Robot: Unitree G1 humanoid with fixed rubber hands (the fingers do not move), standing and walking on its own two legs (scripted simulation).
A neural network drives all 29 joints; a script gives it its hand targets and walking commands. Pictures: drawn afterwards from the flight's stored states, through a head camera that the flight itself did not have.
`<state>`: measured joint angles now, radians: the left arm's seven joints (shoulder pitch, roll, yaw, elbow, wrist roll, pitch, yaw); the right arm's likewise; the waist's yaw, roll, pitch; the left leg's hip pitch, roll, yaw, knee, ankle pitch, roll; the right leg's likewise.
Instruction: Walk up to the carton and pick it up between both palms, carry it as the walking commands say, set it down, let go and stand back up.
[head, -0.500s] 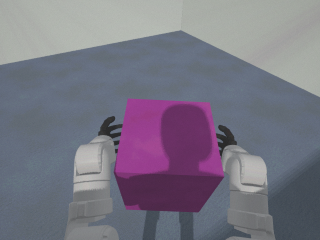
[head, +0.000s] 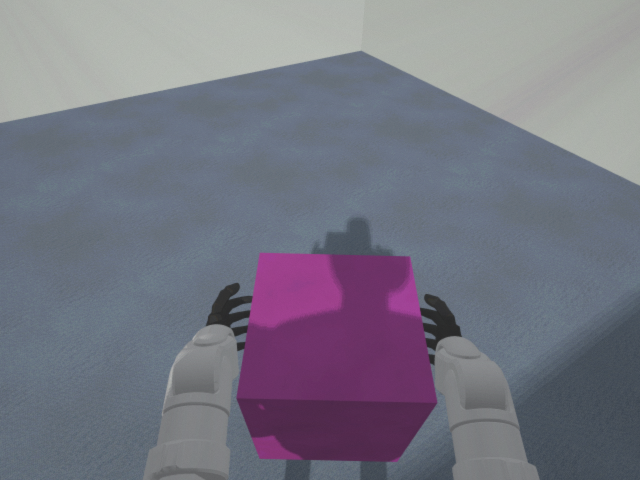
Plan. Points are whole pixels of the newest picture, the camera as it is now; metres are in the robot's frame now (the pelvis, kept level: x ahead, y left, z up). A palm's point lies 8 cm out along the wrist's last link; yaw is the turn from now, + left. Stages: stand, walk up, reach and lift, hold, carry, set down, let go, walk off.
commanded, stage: hold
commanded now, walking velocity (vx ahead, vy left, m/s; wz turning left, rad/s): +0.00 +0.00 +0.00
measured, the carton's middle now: (331, 362) +0.29 +0.00 -0.03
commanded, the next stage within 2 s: set down in 0.46 s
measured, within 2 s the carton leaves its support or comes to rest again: neither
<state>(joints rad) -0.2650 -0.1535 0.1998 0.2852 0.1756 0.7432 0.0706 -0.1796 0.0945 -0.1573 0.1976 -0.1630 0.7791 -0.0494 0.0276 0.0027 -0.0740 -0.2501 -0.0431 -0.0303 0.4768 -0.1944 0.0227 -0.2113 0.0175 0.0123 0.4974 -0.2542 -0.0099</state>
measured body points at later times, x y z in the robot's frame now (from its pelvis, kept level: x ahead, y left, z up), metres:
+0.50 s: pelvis -0.06 +0.01 +0.00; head -0.12 +0.02 +0.44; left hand +0.27 +0.17 +0.07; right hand +0.27 -0.13 +0.06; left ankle +0.04 +0.10 -0.73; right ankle +0.01 -0.11 -0.73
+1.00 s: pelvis -0.04 +0.00 -0.02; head -0.04 +0.01 +0.43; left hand +0.31 +0.15 +0.00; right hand +0.30 -0.15 -0.01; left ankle +0.04 +0.10 -0.74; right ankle +0.01 -0.11 -0.74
